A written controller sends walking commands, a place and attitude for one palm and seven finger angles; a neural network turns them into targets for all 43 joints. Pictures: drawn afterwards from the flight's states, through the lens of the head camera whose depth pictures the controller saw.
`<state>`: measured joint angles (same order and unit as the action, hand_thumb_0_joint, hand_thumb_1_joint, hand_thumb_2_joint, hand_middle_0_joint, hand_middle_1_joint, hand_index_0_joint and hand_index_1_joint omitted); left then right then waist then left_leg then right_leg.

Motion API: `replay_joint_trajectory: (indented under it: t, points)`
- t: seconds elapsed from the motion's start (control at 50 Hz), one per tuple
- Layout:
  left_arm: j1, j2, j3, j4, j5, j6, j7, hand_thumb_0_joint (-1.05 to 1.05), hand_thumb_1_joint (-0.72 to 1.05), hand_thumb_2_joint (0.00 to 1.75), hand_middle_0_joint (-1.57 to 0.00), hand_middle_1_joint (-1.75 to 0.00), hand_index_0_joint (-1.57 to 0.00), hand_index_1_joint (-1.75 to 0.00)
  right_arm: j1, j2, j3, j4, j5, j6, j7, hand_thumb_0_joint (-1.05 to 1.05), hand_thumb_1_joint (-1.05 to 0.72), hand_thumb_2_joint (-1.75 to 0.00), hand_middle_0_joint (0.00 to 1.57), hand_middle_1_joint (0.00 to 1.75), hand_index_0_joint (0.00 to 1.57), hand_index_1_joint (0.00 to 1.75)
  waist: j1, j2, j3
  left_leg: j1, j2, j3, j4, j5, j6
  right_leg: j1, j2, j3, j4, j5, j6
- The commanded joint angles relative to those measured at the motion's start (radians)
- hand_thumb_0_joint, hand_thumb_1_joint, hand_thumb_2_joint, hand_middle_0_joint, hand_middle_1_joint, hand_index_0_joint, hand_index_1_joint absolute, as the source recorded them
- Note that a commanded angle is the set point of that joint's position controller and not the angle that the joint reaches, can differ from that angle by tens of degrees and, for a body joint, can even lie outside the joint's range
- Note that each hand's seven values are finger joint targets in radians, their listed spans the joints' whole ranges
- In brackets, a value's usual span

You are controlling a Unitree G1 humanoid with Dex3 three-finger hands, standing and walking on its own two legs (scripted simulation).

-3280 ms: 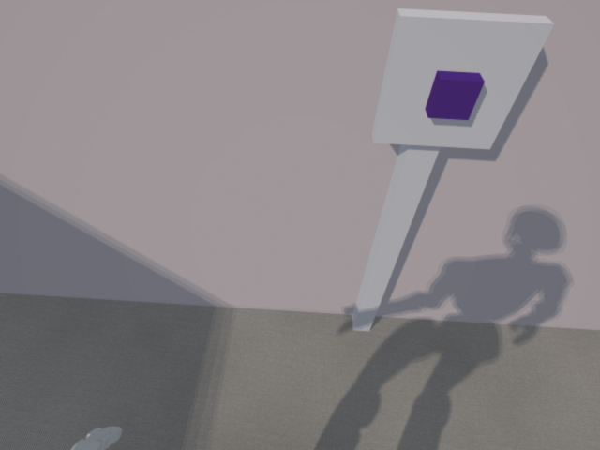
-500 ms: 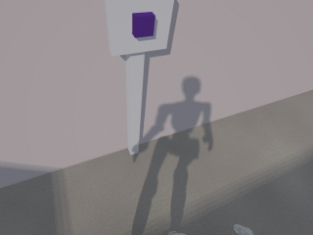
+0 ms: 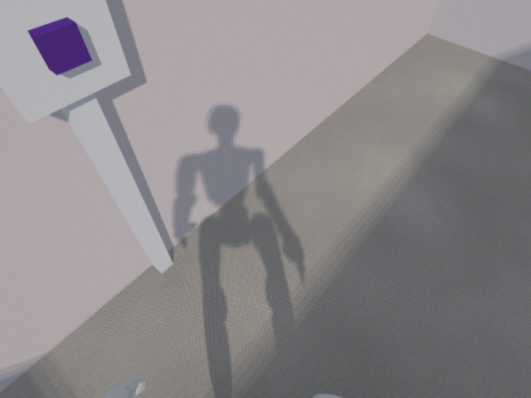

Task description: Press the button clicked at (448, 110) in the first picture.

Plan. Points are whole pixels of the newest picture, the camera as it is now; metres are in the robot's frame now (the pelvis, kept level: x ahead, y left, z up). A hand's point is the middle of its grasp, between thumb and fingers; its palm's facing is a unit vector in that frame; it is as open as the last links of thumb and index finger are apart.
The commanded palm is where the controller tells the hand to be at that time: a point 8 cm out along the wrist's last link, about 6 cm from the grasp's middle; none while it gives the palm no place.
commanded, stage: walk to a spot facing it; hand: left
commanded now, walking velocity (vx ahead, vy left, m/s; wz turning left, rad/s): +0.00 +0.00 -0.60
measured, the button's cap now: (60, 45) +0.63 +0.36 +0.18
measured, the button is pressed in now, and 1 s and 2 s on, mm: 0 0 0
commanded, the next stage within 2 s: none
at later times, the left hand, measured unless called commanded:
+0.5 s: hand out of the picture +0.12 +0.18 -0.18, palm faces -0.20 -0.96 -0.21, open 7.4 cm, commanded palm none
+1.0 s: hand (193, 363) +0.20 +0.13 -0.16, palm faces -0.57 -0.79 -0.21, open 7.4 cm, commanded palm none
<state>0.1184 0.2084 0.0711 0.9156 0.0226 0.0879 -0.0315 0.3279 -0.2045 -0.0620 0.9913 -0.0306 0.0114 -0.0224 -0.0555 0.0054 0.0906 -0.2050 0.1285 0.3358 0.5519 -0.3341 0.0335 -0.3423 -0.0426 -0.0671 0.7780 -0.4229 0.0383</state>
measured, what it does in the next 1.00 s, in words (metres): steps on the spot, turning right: right foot, then left foot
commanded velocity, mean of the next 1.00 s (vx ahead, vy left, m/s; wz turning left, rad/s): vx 0.05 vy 0.00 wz -0.60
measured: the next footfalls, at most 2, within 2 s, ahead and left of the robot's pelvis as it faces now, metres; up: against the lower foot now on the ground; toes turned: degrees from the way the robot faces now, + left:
right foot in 0.06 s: +0.02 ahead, -0.13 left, +0.00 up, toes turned -7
left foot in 0.52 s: +0.09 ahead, +0.10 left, +0.00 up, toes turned -14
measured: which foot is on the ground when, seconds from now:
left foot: down 0.00-0.06, up 0.08-0.50, down 0.52-1.00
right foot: up 0.00-0.04, down 0.06-0.52, up 0.54-1.00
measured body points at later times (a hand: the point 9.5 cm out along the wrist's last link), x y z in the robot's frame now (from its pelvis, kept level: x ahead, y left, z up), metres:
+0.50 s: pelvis +0.01 +0.00 +0.00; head +0.06 +0.01 +0.44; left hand +0.13 +0.23 -0.16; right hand +0.07 -0.28 -0.12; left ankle +0.05 +0.11 -0.73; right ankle -0.02 -0.12 -0.73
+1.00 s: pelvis +0.00 +0.02 +0.00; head +0.03 +0.01 +0.45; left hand +0.23 +0.17 -0.14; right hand -0.13 -0.19 -0.14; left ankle +0.05 +0.11 -0.73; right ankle -0.08 -0.08 -0.71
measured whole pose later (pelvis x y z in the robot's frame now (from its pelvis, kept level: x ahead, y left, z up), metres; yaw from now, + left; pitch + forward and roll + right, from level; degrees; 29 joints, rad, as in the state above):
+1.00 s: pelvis +0.00 +0.02 +0.00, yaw -36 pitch +0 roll -1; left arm 0.16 0.22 0.08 0.92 0.03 0.09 -0.04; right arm 0.29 -0.21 -0.06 0.96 -0.03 0.01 -0.01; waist -0.04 0.02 0.07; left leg -0.20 0.16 0.35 0.55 -0.32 0.02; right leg -0.34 -0.06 -0.08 0.78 -0.46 0.04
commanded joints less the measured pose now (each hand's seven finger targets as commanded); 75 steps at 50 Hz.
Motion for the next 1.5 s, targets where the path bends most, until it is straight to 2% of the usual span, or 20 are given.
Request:
replay_joint_trajectory:
  t: [0.0, 0.04, 0.08, 0.16, 0.36, 0.46, 0.48, 0.5, 0.52, 0.64, 0.84, 0.92, 1.0, 1.02, 1.04, 1.06, 1.1, 1.18, 1.42, 1.48]
  points:
    - [0.059, 0.101, 0.026, -0.07, 0.001, -0.053, 0.011, 0.0, 0.9, 0.9, -0.2, -0.3, -0.2, -0.3, 0.012, -0.191, -0.043, -0.057, 0.01, -0.021, -0.003, 0.0, -0.9, -0.9, 0.2, 0.3, 0.2, 0.3, 0.058, 0.095, -0.165, 0.024, 0.236, -0.141, 0.035, 0.405, 0.003, 0.184, 0.004, -0.019, -0.319, 0.209, -0.042]
    - [0.187, 0.282, 0.059, -0.042, 0.002, -0.074, 0.041, 0.0, 0.9, 0.9, -0.2, -0.3, -0.2, -0.3, -0.036, -0.082, -0.01, -0.131, 0.012, -0.009, 0.007, 0.0, -0.9, -0.9, 0.2, 0.3, 0.2, 0.3, 0.115, -0.336, -0.193, -0.408, 0.017, -0.119, 0.471, -0.279, -0.119, 0.415, -0.359, 0.494, -0.425, 0.771, -0.194]
    - [0.156, 0.251, 0.06, -0.047, -0.007, -0.067, 0.058, 0.0, 0.9, 0.9, -0.2, -0.3, -0.2, -0.3, -0.097, -0.105, -0.014, -0.147, 0.014, 0.011, -0.004, 0.0, -0.9, -0.9, 0.2, 0.3, 0.2, 0.3, 0.104, -0.212, -0.15, -0.46, 0.029, -0.297, 0.591, -0.227, -0.103, 0.358, -0.301, 0.363, -0.415, 0.763, -0.241]
    - [0.045, 0.181, 0.033, -0.084, -0.012, -0.078, 0.051, 0.0, 0.9, 0.9, -0.2, -0.3, -0.2, -0.3, -0.081, -0.118, -0.026, -0.107, 0.009, 0.023, 0.001, 0.0, -0.9, -0.9, 0.2, 0.3, 0.2, 0.3, 0.042, -0.131, -0.084, -0.37, 0.014, -0.315, 0.596, -0.036, -0.129, 0.187, -0.177, 0.28, -0.432, 0.645, -0.197]
    - [0.112, 0.216, 0.05, -0.075, 0.003, -0.073, 0.044, 0.0, 0.9, 0.9, -0.2, -0.3, -0.2, -0.3, -0.197, -0.104, -0.021, -0.167, 0.019, 0.007, -0.008, 0.0, -0.9, -0.9, 0.2, 0.3, 0.2, 0.3, 0.084, -0.149, -0.127, -0.284, -0.064, -0.314, 0.318, -0.087, -0.129, 0.22, -0.152, 0.425, -0.381, 0.668, -0.237]
    - [0.043, 0.213, 0.054, -0.089, -0.005, -0.061, 0.045, 0.0, 0.9, 0.9, -0.2, -0.3, -0.2, -0.3, -0.082, -0.112, -0.019, -0.15, 0.032, -0.012, -0.021, 0.0, -0.9, -0.9, 0.2, 0.3, 0.2, 0.3, 0.023, -0.158, -0.182, 0.0, -0.097, -0.302, -0.085, 0.081, -0.1, 0.12, -0.095, 0.444, -0.26, 0.693, -0.159]
    - [0.049, 0.17, 0.046, -0.101, -0.013, -0.057, 0.043, 0.0, 0.9, 0.9, -0.2, -0.3, -0.2, -0.3, -0.048, -0.155, -0.025, -0.14, 0.028, -0.022, -0.026, 0.0, -0.9, -0.9, 0.2, 0.3, 0.2, 0.3, 0.008, -0.044, -0.211, 0.166, -0.002, -0.375, -0.2, 0.178, -0.072, -0.002, -0.008, 0.38, -0.168, 0.52, -0.105]
    - [0.081, 0.106, 0.034, -0.115, -0.02, -0.055, 0.033, 0.0, 0.9, 0.9, -0.2, -0.3, -0.2, -0.3, -0.042, -0.245, -0.04, -0.151, 0.019, -0.025, -0.023, 0.0, -0.9, -0.9, 0.2, 0.3, 0.2, 0.3, 0.016, 0.256, -0.214, 0.272, 0.26, -0.612, -0.254, 0.394, 0.003, -0.203, 0.129, 0.226, 0.024, -0.008, -0.033]
    - [0.096, 0.12, 0.04, -0.111, -0.006, -0.053, 0.032, 0.0, 0.9, 0.9, -0.2, -0.3, -0.2, -0.3, -0.04, -0.278, -0.04, -0.164, 0.014, -0.017, -0.022, 0.0, -0.9, -0.9, 0.2, 0.3, 0.2, 0.3, 0.018, 0.277, -0.191, 0.177, 0.377, -0.677, -0.237, 0.475, 0.095, -0.219, 0.105, 0.152, 0.252, -0.198, -0.003]
    - [0.132, 0.114, 0.05, -0.055, 0.006, -0.031, 0.0, 0.0, 0.9, 0.9, -0.2, -0.3, -0.2, -0.3, -0.149, -0.15, -0.009, -0.187, 0.008, -0.031, -0.028, 0.0, -0.9, -0.9, 0.2, 0.3, 0.2, 0.3, 0.07, 0.161, -0.096, 0.075, 0.163, -0.334, -0.231, 0.463, 0.053, -0.224, 0.034, 0.11, 0.482, 0.046, 0.04]
    - [0.008, 0.072, 0.032, -0.091, 0.001, -0.02, -0.004, 0.0, 0.9, 0.9, -0.2, -0.3, -0.2, -0.3, -0.034, -0.173, -0.038, -0.122, 0.006, -0.025, -0.016, 0.0, -0.9, -0.9, 0.2, 0.3, 0.2, 0.3, 0.012, 0.157, -0.083, 0.137, 0.248, -0.267, -0.238, 0.372, 0.104, -0.178, -0.026, 0.023, 0.187, -0.002, 0.041]
    - [-0.026, 0.062, 0.025, -0.102, 0.005, -0.033, -0.015, 0.0, 0.9, 0.9, -0.2, -0.3, -0.2, -0.3, -0.016, -0.196, -0.047, -0.095, -0.002, -0.025, -0.004, 0.0, -0.9, -0.9, 0.2, 0.3, 0.2, 0.3, -0.007, 0.183, -0.108, 0.11, 0.282, -0.251, -0.262, 0.033, 0.084, -0.087, -0.014, -0.031, 0.002, -0.048, 0.009]
    - [0.083, 0.084, 0.031, -0.062, 0.006, -0.056, -0.011, 0.0, 0.9, 0.9, -0.2, -0.3, -0.2, -0.3, -0.035, -0.193, -0.044, -0.081, -0.003, -0.023, 0.009, 0.0, -0.9, -0.9, 0.2, 0.3, 0.2, 0.3, 0.07, 0.07, -0.121, -0.076, 0.26, -0.173, -0.096, -0.164, 0.007, 0.218, 0.031, -0.086, -0.282, 0.062, -0.043]
    - [0.195, 0.154, 0.046, -0.027, 0.01, -0.071, -0.001, 0.0, 0.9, 0.9, -0.2, -0.3, -0.2, -0.3, -0.04, -0.154, -0.03, -0.094, 0.006, -0.021, 0.017, 0.0, -0.9, -0.9, 0.2, 0.3, 0.2, 0.3, 0.128, -0.111, -0.165, -0.242, 0.186, -0.068, 0.133, -0.202, -0.05, 0.427, -0.082, 0.055, -0.415, -0.021, -0.085]
    - [0.304, 0.283, 0.065, 0.003, 0.01, -0.086, 0.017, 0.0, 0.9, 0.9, -0.2, -0.3, -0.2, -0.3, -0.113, -0.08, -0.004, -0.16, 0.01, -0.02, 0.028, 0.0, -0.9, -0.9, 0.2, 0.3, 0.2, 0.3, 0.191, -0.422, -0.145, -0.555, 0.027, -0.074, 0.458, -0.358, -0.106, 0.524, -0.325, 0.523, -0.57, -0.151, -0.195]
    - [0.344, 0.294, 0.068, 0.007, -0.01, -0.081, 0.036, 0.0, 0.9, 0.9, -0.2, -0.3, -0.2, -0.3, -0.207, -0.128, -0.009, -0.2, -0.001, -0.017, 0.029, 0.0, -0.9, -0.9, 0.2, 0.3, 0.2, 0.3, 0.209, -0.334, -0.094, -0.63, 0.014, -0.226, 0.568, -0.293, -0.095, 0.446, -0.384, 0.62, -0.627, -0.132, -0.246]
    - [0.229, 0.224, 0.057, -0.01, -0.011, -0.094, 0.043, 0.0, 0.9, 0.9, -0.2, -0.3, -0.2, -0.3, -0.228, -0.136, -0.024, -0.183, 0.003, -0.014, 0.04, 0.0, -0.9, -0.9, 0.2, 0.3, 0.2, 0.3, 0.154, -0.206, 0.001, -0.59, 0.046, -0.282, 0.621, -0.089, -0.085, 0.296, -0.3, 0.518, -0.641, -0.232, -0.226]
    - [0.167, 0.151, 0.024, -0.02, -0.007, -0.137, 0.032, 0.0, 0.9, 0.9, -0.2, -0.3, -0.2, -0.3, -0.106, -0.116, -0.026, -0.116, -0.007, -0.022, 0.044, 0.0, -0.9, -0.9, 0.2, 0.3, 0.2, 0.3, 0.055, -0.132, 0.036, -0.485, 0.039, -0.272, 0.533, 0.087, -0.122, 0.216, -0.177, 0.257, -0.594, 0.192, -0.184]
    - [0.279, 0.151, 0.02, 0.062, 0.006, -0.155, 0.048, 0.0, 0.9, 0.9, -0.2, -0.3, -0.2, -0.3, -0.271, -0.069, -0.009, -0.192, 0.011, -0.061, 0.051, 0.0, -0.9, -0.9, 0.2, 0.3, 0.2, 0.3, 0.095, -0.147, 0.002, -0.342, -0.018, -0.26, 0.146, 0.1, -0.087, 0.294, -0.179, 0.299, -0.494, 0.483, -0.196]
    - [0.234, 0.15, 0.03, 0.065, -0.005, -0.156, 0.045, 0.0, 0.9, 0.9, -0.2, -0.3, -0.2, -0.3, 0.018, -0.137, -0.026, -0.097, 0.004, -0.082, 0.021, 0.0, -0.9, -0.9, 0.2, 0.3, 0.2, 0.3, -0.037, -0.056, -0.15, 0.132, -0.067, -0.246, -0.06, 0.174, -0.062, 0.168, -0.082, 0.236, -0.151, 0.624, -0.138]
